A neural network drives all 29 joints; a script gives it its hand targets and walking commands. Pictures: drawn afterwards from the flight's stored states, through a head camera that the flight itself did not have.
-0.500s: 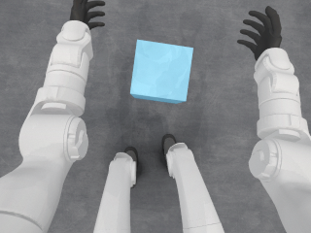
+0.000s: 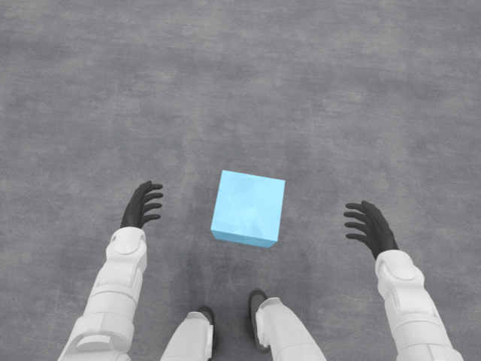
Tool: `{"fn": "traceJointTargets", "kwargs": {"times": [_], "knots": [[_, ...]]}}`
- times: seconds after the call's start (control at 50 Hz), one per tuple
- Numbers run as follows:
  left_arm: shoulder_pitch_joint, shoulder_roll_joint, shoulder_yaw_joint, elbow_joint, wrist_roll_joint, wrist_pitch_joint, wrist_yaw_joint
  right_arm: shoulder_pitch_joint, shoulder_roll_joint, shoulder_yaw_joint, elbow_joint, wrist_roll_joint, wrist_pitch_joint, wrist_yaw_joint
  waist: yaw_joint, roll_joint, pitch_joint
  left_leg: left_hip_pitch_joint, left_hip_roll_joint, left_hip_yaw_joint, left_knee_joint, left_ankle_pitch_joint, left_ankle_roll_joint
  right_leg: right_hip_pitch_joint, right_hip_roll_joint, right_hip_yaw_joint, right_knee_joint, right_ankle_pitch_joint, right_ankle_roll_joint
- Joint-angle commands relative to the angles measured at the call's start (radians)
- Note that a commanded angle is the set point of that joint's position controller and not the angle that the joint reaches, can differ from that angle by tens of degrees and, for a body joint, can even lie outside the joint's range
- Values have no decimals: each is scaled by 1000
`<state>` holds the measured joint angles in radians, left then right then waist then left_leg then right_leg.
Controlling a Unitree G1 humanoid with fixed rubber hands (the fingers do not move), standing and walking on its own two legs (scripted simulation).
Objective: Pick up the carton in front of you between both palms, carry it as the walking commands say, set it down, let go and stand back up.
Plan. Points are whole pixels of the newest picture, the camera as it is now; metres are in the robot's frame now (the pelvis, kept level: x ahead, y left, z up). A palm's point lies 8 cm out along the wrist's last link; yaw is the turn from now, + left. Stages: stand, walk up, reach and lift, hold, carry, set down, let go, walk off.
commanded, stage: let go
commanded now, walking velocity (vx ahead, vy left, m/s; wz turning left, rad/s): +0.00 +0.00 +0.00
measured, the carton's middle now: (247, 212) +0.44 -0.05 -0.62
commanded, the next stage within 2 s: stand in 0.84 s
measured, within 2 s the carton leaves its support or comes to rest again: neither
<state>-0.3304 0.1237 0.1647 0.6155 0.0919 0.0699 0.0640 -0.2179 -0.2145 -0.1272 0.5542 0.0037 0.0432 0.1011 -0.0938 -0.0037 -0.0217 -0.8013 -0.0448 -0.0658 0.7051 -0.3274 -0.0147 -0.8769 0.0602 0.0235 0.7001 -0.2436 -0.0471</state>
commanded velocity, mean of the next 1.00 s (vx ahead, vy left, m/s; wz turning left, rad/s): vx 0.00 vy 0.00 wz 0.00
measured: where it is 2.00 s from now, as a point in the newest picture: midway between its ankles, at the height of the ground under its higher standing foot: (232, 341)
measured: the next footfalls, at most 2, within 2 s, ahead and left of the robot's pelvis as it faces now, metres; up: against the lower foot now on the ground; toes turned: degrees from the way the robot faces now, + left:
none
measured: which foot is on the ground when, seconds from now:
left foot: down 0.00-1.00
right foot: down 0.00-1.00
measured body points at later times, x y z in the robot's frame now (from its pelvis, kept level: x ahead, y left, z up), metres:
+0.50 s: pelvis +0.03 +0.04 +0.03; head +0.05 +0.04 +0.48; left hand +0.21 +0.28 -0.04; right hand +0.20 -0.19 -0.04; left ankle -0.01 +0.13 -0.71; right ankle +0.03 -0.08 -0.71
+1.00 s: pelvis +0.05 +0.02 +0.03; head +0.05 +0.01 +0.48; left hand +0.17 +0.28 -0.07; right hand +0.18 -0.24 -0.06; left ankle -0.01 +0.13 -0.71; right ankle +0.03 -0.08 -0.71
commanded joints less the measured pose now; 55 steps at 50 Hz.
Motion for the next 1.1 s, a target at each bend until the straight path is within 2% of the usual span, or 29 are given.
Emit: {"fn": "traceJointTargets", "kwargs": {"times": [0.0,0.1,0.28,0.38,0.56,0.64,0.66,0.68,0.76,0.82,0.84,0.86,0.88,0.92,0.96,1.0,1.04,1.08], "knots": [[63,88,-1,-96,-12,-45,-15,97,-75,9,-129,15,-37,-16,7,-56,-521,-2,-26,48,-114,133,4,817,-74,95,-38,590,75],[228,106,-30,-140,-28,-76,-38,275,-72,50,-198,33,-54,-30,19,-34,-397,206,-12,38,-193,172,11,836,-67,73,-117,544,78],[441,130,-80,-215,-56,-61,-80,400,-95,73,-221,31,-29,-28,77,56,-121,527,33,16,-319,238,4,790,-34,16,-260,283,60],[482,136,-106,-253,-80,-21,-102,411,-107,55,-212,9,13,-25,84,66,2,558,61,1,-368,229,6,820,-14,-7,-275,201,51],[493,157,-120,-286,-101,36,-123,408,-112,38,-213,-25,74,-27,76,26,78,580,73,-5,-381,249,9,872,-2,-23,-263,178,50],[506,164,-112,-286,-94,48,-121,403,-109,40,-222,-23,84,-27,86,35,75,598,68,-2,-367,294,4,881,-4,-20,-262,189,48],[561,170,-108,-213,-104,20,-99,350,-161,33,-261,-36,136,-52,96,15,22,678,71,-10,-318,394,-2,823,18,-28,-236,149,53],[548,171,-108,-236,-106,14,-89,389,-146,44,-255,-31,146,-62,93,42,23,683,69,-13,-302,429,-9,794,13,-28,-240,139,50],[518,172,-119,-252,-114,13,-80,389,-128,66,-251,-16,162,-79,92,57,25,675,60,-7,-292,419,-6,765,9,-16,-237,159,45],[509,176,-118,-249,-112,21,-81,382,-126,73,-252,-11,172,-85,92,50,31,657,52,4,-292,374,-2,773,5,-7,-236,170,45],[679,234,-97,-67,-39,-40,-55,453,-150,70,-128,-49,36,-112,99,99,60,568,112,-5,-325,-211,16,603,-114,96,-313,-81,65],[647,278,-89,-72,-33,-65,-43,487,-147,66,-111,-70,-13,-126,83,55,141,530,115,-54,-344,-291,26,540,-121,128,-337,-198,68],[608,255,-93,-68,-35,-87,-45,476,-147,70,-95,-77,-46,-132,87,37,148,523,127,-73,-335,-264,35,486,-119,142,-341,-203,64],[599,216,-107,-34,-49,-124,-54,453,-146,73,-78,-64,-91,-134,84,3,66,573,141,-77,-297,-130,44,492,-116,152,-323,-94,49],[585,207,-112,-8,-53,-149,-63,463,-148,78,-50,-47,-118,-130,78,-27,-54,609,136,-64,-258,13,34,568,-118,162,-281,80,35],[611,210,-116,26,-56,-157,-65,482,-155,82,-28,-41,-127,-132,75,-21,-101,628,133,-53,-229,127,22,596,-119,165,-236,241,27],[644,221,-118,55,-61,-156,-62,506,-157,88,-7,-35,-124,-136,77,-6,-108,632,133,-43,-206,215,17,600,-116,162,-209,324,23],[666,224,-122,73,-64,-150,-58,531,-158,94,11,-31,-117,-140,76,0,-103,631,135,-34,-188,265,15,596,-111,159,-191,352,18]]}}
